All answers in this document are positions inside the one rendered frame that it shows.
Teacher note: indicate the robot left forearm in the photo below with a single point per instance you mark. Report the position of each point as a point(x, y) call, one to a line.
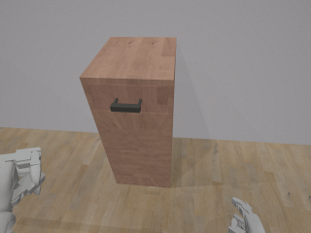
point(7, 221)

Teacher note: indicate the handle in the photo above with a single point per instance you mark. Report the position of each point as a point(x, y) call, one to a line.
point(125, 108)

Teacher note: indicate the drawer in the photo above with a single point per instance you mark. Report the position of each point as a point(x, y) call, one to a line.
point(154, 97)

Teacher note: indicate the cabinet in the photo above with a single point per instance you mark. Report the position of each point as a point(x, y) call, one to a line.
point(138, 145)

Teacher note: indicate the robot left hand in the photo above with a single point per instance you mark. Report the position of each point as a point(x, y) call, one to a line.
point(24, 164)

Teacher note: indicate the robot right hand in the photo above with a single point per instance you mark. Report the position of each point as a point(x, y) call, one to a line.
point(249, 224)

